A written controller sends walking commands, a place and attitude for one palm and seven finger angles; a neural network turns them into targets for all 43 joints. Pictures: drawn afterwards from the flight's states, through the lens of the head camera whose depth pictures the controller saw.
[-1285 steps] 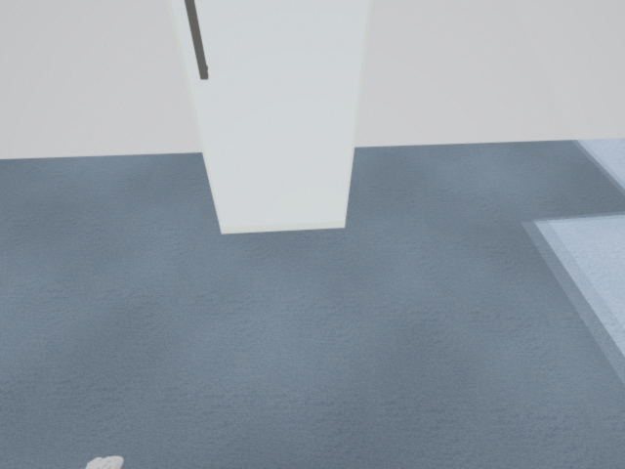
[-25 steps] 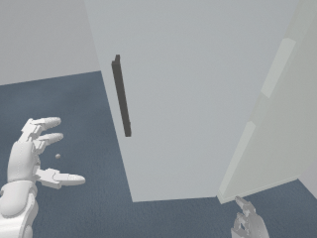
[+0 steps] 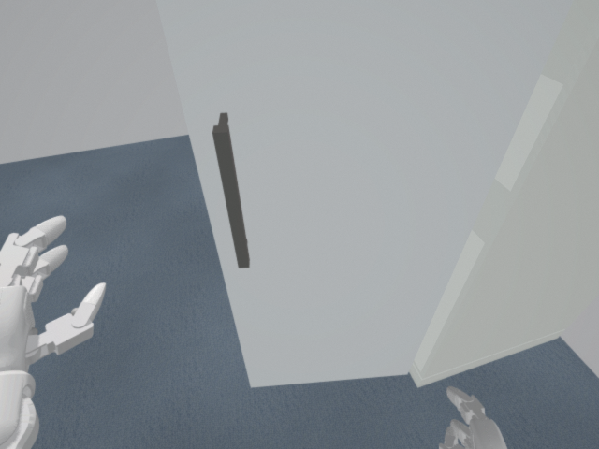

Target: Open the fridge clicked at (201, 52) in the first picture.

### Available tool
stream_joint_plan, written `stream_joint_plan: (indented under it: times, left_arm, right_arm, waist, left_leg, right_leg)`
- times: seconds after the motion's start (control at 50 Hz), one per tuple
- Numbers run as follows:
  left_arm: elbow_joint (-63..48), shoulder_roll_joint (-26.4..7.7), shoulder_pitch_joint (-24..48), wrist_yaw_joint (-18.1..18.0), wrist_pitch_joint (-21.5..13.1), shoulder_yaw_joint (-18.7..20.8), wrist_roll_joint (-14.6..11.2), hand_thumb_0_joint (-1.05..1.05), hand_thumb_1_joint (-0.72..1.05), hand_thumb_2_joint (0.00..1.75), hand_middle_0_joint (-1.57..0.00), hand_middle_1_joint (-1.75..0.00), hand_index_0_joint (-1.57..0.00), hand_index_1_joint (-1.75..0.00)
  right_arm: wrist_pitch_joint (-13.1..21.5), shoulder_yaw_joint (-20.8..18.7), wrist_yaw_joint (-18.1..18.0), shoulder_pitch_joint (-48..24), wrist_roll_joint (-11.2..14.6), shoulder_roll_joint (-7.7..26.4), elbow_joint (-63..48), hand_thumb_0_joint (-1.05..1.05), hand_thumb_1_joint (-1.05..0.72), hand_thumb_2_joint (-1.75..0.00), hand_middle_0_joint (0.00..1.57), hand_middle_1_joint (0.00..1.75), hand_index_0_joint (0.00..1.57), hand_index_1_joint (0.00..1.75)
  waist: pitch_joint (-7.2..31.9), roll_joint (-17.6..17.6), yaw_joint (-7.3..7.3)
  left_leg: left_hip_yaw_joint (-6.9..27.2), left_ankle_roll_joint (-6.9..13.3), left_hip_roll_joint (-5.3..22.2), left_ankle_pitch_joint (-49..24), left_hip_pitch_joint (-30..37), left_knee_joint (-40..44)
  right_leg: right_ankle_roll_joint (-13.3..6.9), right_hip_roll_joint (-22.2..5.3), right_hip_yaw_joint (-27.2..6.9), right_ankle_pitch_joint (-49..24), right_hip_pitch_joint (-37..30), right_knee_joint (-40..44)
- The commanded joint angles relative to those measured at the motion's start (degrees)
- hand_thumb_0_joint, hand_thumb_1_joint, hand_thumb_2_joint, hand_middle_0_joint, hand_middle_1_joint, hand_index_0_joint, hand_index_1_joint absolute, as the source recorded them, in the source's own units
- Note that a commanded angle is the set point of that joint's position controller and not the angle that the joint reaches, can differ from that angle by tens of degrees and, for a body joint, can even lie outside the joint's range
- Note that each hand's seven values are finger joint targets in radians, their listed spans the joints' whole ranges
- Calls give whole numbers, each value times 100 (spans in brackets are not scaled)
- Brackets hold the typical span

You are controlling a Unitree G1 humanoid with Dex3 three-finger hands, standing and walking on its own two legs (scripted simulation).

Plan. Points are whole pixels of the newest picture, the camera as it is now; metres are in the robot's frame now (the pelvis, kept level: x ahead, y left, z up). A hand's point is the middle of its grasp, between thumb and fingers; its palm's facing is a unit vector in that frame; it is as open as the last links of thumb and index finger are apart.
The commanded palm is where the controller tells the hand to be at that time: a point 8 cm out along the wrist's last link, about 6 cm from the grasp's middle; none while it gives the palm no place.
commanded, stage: draw the hand back to the body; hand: left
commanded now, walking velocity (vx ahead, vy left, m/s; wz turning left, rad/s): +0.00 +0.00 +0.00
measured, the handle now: (234, 199) +0.45 +0.17 +0.11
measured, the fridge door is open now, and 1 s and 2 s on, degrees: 77 77 77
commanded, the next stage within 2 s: step back with the hand held close in 0.44 s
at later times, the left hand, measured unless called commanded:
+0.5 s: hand (59, 318) +0.18 +0.28 +0.16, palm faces +0.50 -0.79 -0.35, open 7.5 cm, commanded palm +0.13 +0.31 +0.17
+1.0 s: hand (28, 355) +0.14 +0.28 +0.16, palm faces +0.42 -0.77 -0.48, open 7.4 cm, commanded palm +0.08 +0.32 +0.17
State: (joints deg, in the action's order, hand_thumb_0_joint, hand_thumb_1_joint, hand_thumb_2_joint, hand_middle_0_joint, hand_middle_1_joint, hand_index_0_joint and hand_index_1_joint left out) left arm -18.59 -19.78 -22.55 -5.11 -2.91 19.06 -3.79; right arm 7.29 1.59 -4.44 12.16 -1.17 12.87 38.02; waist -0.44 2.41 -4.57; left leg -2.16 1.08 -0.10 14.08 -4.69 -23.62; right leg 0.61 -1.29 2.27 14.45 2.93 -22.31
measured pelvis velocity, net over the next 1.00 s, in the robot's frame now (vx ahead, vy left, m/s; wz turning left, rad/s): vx -0.06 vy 0.02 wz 0.00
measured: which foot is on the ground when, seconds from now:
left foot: down 0.00-1.00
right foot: down 0.00-1.00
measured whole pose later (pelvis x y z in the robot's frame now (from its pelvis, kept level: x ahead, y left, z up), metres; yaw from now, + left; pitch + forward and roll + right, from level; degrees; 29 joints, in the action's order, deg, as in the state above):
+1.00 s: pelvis -0.06 +0.02 -0.01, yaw +0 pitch +0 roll -1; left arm -26.1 -23.6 -29.9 -6.7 -9.3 23.4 -2.4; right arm 1.1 -0.2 -5.7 11.6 -0.2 13.5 31.3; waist -0.1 1.2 -1.3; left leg -2.4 2.7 -0.6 10.9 -17.6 -28.6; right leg 1.8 -2.0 2.1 10.7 15.3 -26.3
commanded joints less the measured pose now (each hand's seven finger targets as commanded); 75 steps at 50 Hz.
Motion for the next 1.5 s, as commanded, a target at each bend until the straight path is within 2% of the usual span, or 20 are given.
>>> stream_joint_plan:
  times: [0.0,0.1,0.22,0.52,0.54,0.56,0.58,0.6,0.64,0.72,0.78,0.88,1.0,1.06,1.2,1.24,1.32,1.38,1.44,1.48]
  left_arm:
    - [-1340,-1107,438,-114,-349,718,-19,0,83,87,-20,-34,-20,-34]
    - [-1256,-1002,516,-113,-277,618,-14,0,90,90,-20,-30,-20,-30]
    - [-1462,-1144,694,-161,-275,700,16,0,90,90,-20,-30,-20,-30]
    - [-1465,-1114,666,-151,-335,710,11,0,90,90,-20,-30,-20,-30]
    - [-1625,-932,943,-137,-363,426,32,0,90,90,-20,-30,-20,-30]
    - [-1948,-1734,1514,-227,-610,1189,73,0,90,90,-20,-30,-20,-30]
    - [-1665,-1724,1327,-233,-705,1226,94,0,90,90,-20,-30,-20,-30]
    - [-1285,-1255,542,-193,-672,880,94,0,90,90,-20,-30,-20,-30]
    - [-1408,-1075,-76,-163,-687,763,101,0,90,90,-20,-30,-20,-30]
    - [-1845,-1285,-501,-208,-765,1006,84,0,90,90,-20,-30,-20,-30]
    - [-1962,-1532,-664,-261,-826,1268,58,0,90,90,-20,-30,-20,-30]
    - [-2027,-1501,-450,-308,-946,1230,93,0,90,90,-20,-30,-20,-30]
    - [-1760,-1307,-316,-364,-1143,1122,248,0,90,90,-20,-30,-20,-30]
    - [-1874,-1296,-202,-390,-1260,1099,320,0,90,90,-20,-30,-20,-30]
    - [-2033,-1383,-220,-437,-1474,1273,383,0,90,90,-20,-30,-20,-30]
    - [-2058,-1360,-203,-417,-1543,1303,429,0,90,90,-20,-30,-20,-30]
    - [-1928,-1315,-135,-366,-1594,1340,477,0,90,90,-20,-30,-20,-30]
    - [-1924,-1481,-163,-322,-1638,1491,455,0,90,90,-20,-30,-20,-30]
    - [-2006,-1421,-7,-318,-1618,1261,349,0,90,90,-20,-30,-20,-30]
    - [-2123,-1542,157,-390,-1578,1209,294,0,90,90,-20,-30,-20,-30]
  right_arm:
    - [305,-241,-38,-796,42,621,-985,0,-90,-90,20,30,20,30]
    - [262,-234,-43,-783,45,632,-968,0,-90,-90,20,30,20,30]
    - [256,-223,-55,-797,13,631,-964,0,-90,-90,20,30,20,30]
    - [273,-223,-41,-873,13,618,-943,0,-90,-90,20,30,20,30]
    - [303,-204,-44,-903,4,600,-972,0,-90,-90,20,30,20,30]
    - [152,-196,-45,-988,77,718,-1254,0,-90,-90,20,30,20,30]
    - [63,-170,-74,-960,58,642,-1142,0,-90,-90,20,30,20,30]
    - [-15,-202,-79,-912,38,621,-1093,0,-90,-90,20,30,20,30]
    - [-141,-267,-59,-813,25,650,-1237,0,-90,-90,20,30,20,30]
    - [-306,-348,-79,-740,54,679,-1416,0,-90,-90,20,30,20,30]
    - [-375,-375,-128,-746,65,685,-1524,0,-90,-90,20,30,20,30]
    - [-348,-416,-174,-731,106,736,-1592,0,-90,-90,20,30,20,30]
    - [-160,-431,-187,-626,130,807,-1572,0,-90,-90,20,30,20,30]
    - [-39,-459,-159,-522,133,823,-1545,0,-90,-90,20,30,20,30]
    - [233,-449,-156,-468,70,784,-1425,0,-90,-90,20,30,20,30]
    - [301,-472,-152,-464,66,825,-1409,0,-90,-90,20,30,20,30]
    - [391,-505,-124,-452,58,829,-1379,0,-90,-90,20,30,20,30]
    - [409,-548,-105,-451,16,819,-1349,0,-90,-90,20,30,20,30]
    - [352,-528,-4,-299,36,643,-1217,0,-90,-90,20,30,20,30]
    - [265,-528,47,-229,18,563,-1059,0,-90,-90,20,30,20,30]
  waist:
    - [361,103,-21]
    - [169,89,23]
    - [427,289,-27]
    - [231,258,-34]
    - [296,178,11]
    - [-104,-28,229]
    - [-76,-202,220]
    - [24,-418,277]
    - [513,-224,274]
    - [1163,49,288]
    - [1188,4,265]
    - [854,159,300]
    - [310,162,339]
    - [338,43,354]
    - [495,326,346]
    - [526,595,340]
    - [402,637,337]
    - [440,113,346]
    - [415,-907,433]
    - [682,-1145,498]
  left_leg:
    - [139,17,101,-1495,30,336]
    - [152,15,100,-1391,-14,356]
    - [185,0,60,-1486,105,356]
    - [227,-32,83,-1088,29,490]
    - [213,0,58,-1125,74,463]
    - [282,126,196,-858,-432,190]
    - [346,113,162,-781,-510,114]
    - [340,106,180,-937,-453,-26]
    - [305,112,243,-1559,-366,-169]
    - [331,76,343,-2456,-340,-239]
    - [401,84,372,-2450,-468,-172]
    - [551,161,441,-1232,-1094,146]
    - [862,366,563,1517,-2536,613]
    - [860,372,516,1890,-2615,389]
    - [1137,411,629,1996,-2853,561]
    - [1252,491,748,2485,-3241,722]
    - [1444,571,918,2823,-3706,898]
    - [1105,519,682,2473,-3531,276]
    - [470,110,127,1403,-2191,-1273]
    - [177,-84,-83,650,-1091,-2106]
  right_leg:
    - [-125,74,20,-1271,113,235]
    - [-121,77,41,-1168,217,281]
    - [-143,74,26,-1245,98,266]
    - [-152,101,32,-856,150,384]
    - [-140,91,36,-927,148,360]
    - [-100,-171,-335,-1175,727,589]
    - [-136,-318,-331,-1322,729,597]
    - [-132,-380,-315,-1408,898,555]
    - [-115,-448,-290,-1866,796,303]
    - [-63,-386,-239,-2377,589,-109]
    - [-38,-315,-223,-2290,651,-238]
    - [7,-184,-272,-1342,720,-247]
    - [7,-92,-424,111,481,-290]
    - [-50,-153,-535,694,709,-166]
    - [-46,51,-554,225,499,-639]
    - [-8,176,-581,228,197,-934]
    - [-8,379,-579,-116,-53,-1444]
    - [-103,187,-1099,-266,301,-1073]
    - [-525,-740,-2074,173,1969,127]
    - [-749,-1228,-2188,-236,2781,519]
